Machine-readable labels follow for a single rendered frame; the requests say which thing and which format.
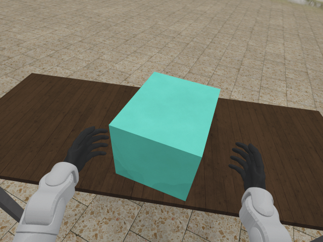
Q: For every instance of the right robot hand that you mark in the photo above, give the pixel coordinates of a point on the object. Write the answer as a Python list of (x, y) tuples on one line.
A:
[(253, 173)]

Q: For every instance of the left robot forearm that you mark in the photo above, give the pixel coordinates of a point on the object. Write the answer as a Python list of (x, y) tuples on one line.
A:
[(43, 214)]

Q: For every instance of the carton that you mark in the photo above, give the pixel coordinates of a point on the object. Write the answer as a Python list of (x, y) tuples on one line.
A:
[(158, 138)]

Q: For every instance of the right robot forearm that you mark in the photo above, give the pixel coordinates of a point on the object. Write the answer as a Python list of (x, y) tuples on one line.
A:
[(261, 218)]

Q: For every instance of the left robot hand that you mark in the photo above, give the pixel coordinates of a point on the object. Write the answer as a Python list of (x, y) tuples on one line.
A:
[(80, 151)]

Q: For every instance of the table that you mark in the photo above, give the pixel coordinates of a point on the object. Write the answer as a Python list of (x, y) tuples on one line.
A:
[(42, 116)]

